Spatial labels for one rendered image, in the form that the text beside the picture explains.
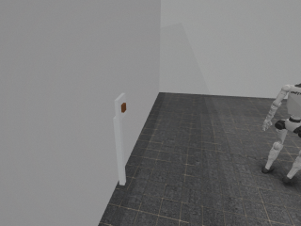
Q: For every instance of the left robot forearm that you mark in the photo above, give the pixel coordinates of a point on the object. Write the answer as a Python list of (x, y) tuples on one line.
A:
[(271, 112)]

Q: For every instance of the left robot upper arm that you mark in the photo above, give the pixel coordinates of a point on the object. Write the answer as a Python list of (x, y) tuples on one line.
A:
[(284, 90)]

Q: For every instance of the left robot hand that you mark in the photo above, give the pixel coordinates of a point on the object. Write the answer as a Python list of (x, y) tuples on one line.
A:
[(266, 124)]

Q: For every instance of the panel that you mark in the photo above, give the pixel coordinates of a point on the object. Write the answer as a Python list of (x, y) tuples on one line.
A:
[(119, 137)]

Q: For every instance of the left robot thigh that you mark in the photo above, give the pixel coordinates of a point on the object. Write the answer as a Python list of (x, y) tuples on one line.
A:
[(281, 134)]

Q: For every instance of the robot left foot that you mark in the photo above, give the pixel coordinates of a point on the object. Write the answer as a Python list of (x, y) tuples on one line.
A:
[(265, 170)]

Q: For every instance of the button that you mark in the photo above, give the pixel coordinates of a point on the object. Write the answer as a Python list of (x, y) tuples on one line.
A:
[(123, 107)]

